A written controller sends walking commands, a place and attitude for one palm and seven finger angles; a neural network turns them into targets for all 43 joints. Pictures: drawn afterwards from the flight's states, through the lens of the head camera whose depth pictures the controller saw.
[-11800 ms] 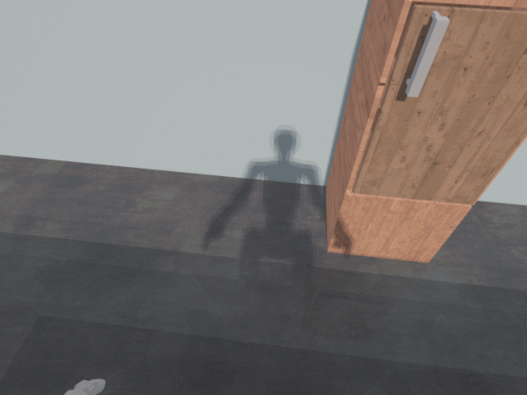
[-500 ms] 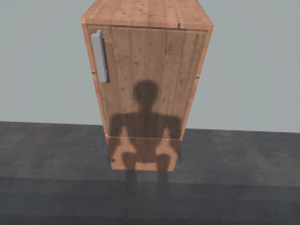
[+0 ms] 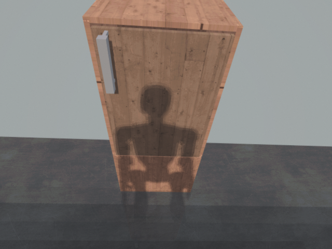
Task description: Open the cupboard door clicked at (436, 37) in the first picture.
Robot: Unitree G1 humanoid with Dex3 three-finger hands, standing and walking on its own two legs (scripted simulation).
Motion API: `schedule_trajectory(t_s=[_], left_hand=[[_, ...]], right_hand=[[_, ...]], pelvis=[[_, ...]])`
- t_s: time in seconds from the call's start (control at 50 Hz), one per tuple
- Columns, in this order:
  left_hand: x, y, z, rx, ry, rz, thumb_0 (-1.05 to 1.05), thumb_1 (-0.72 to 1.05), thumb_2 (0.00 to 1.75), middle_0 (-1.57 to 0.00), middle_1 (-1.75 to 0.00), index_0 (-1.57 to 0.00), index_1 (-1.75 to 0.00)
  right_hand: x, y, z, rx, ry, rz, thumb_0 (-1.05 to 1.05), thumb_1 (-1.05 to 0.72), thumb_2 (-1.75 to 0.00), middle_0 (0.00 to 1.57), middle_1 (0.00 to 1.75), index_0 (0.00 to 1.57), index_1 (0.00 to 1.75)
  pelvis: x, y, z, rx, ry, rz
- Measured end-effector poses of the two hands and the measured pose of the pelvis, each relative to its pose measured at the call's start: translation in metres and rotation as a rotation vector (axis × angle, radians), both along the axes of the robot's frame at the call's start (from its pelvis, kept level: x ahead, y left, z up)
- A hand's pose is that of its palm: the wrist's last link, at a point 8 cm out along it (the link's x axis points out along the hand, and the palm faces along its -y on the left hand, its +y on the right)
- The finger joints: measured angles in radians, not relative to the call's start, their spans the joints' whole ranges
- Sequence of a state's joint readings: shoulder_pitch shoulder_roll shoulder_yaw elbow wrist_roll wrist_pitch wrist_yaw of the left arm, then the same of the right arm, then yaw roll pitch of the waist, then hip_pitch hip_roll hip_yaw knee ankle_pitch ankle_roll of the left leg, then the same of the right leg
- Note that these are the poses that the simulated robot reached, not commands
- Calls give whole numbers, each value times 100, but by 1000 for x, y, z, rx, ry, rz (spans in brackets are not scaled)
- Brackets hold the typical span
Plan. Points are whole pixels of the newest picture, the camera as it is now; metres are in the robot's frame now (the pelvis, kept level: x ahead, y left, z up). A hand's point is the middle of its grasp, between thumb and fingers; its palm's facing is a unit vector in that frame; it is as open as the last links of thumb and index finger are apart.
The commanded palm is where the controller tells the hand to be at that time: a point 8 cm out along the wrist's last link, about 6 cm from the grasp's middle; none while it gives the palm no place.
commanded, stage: come to a stop and stand still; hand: left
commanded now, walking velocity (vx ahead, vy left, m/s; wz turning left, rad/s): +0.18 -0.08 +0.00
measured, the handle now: (108, 63) +0.57 +0.22 +0.17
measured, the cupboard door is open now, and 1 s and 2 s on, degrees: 0 0 0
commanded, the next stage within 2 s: look again from close up in 1.50 s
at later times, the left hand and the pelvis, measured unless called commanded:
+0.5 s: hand out of the picture +0.11 +0.15 -0.16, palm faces +0.05 -0.97 -0.22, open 7.2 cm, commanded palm none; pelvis +0.04 -0.03 +0.01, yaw +0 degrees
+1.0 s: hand out of the picture +0.01 +0.16 -0.16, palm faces +0.07 -0.97 -0.24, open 7.4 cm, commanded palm none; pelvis +0.02 -0.03 +0.01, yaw +1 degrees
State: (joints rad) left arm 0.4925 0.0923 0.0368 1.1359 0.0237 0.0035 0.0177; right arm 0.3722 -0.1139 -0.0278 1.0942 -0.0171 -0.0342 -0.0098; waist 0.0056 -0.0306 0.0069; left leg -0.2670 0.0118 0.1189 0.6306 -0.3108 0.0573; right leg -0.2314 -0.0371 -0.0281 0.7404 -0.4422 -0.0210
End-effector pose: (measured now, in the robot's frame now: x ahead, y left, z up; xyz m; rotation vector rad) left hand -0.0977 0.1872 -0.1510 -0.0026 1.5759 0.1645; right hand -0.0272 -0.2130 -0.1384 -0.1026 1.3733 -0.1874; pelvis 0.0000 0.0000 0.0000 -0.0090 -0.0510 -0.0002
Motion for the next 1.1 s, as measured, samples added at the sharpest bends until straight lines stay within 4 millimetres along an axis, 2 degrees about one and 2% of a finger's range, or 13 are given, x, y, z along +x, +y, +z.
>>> schedule_trajectory(t_s=[0.06,0.14,0.22,0.3,0.4,0.48,0.58,0.7,0.84,0.92,0.98,1.1], left_hand=[[36,7,5,3,-38,-58,1,91,90,-20,-30,-20,-30],[103,14,15,38,-168,-93,1,91,90,-20,-30,-20,-30],[145,26,22,116,-229,-119,4,95,90,-20,-30,-20,-30],[173,22,21,156,-286,-126,3,94,90,-20,-30,-20,-30],[189,10,22,152,-306,-127,2,94,90,-20,-30,-20,-30],[194,12,20,145,-323,-110,1,94,90,-20,-30,-20,-30],[191,17,18,133,-334,-107,0,93,90,-20,-30,-20,-30],[166,25,14,145,-317,-140,0,92,90,-20,-30,-20,-30],[134,31,23,173,-293,-104,0,91,90,-20,-30,-20,-30],[114,27,26,175,-249,-85,0,91,90,-20,-30,-20,-30],[104,20,26,164,-211,-77,1,91,90,-20,-30,-20,-30],[103,4,26,131,-179,-70,1,90,90,-20,-30,-20,-30]], right_hand=[[6,8,5,9,-30,-37,0,-91,-90,20,30,20,30],[4,16,11,34,7,-50,0,-91,-90,20,30,20,30],[4,16,8,62,66,-54,0,-90,-90,20,30,20,30],[11,4,-5,86,106,-64,0,-90,-90,21,30,20,30],[31,-15,-8,68,89,-63,0,-90,-90,20,30,20,30],[46,-28,-4,24,54,-41,0,-91,-90,20,30,20,30],[60,-38,2,-18,-11,-13,0,-91,-90,20,30,20,30],[87,-43,4,-28,-157,24,0,-91,-90,20,30,20,30],[102,-39,5,0,-205,85,0,-91,-90,20,30,20,30],[102,-42,5,7,-191,99,0,-91,-90,20,30,20,30],[95,-45,5,10,-163,98,0,-91,-90,20,30,20,30],[70,-48,3,16,-64,82,0,-91,-90,20,30,20,30]], pelvis=[[8,1,6,12,7,-27],[19,-4,15,18,23,-29],[30,-14,16,19,21,-21],[41,-27,7,34,14,-22],[43,-31,6,17,25,-4],[39,-29,5,22,22,-1],[31,-25,5,29,12,-11],[20,-21,0,32,-6,-5],[18,-23,3,28,-9,9],[19,-27,5,29,4,14],[22,-30,7,29,13,17],[28,-36,11,28,22,23]])
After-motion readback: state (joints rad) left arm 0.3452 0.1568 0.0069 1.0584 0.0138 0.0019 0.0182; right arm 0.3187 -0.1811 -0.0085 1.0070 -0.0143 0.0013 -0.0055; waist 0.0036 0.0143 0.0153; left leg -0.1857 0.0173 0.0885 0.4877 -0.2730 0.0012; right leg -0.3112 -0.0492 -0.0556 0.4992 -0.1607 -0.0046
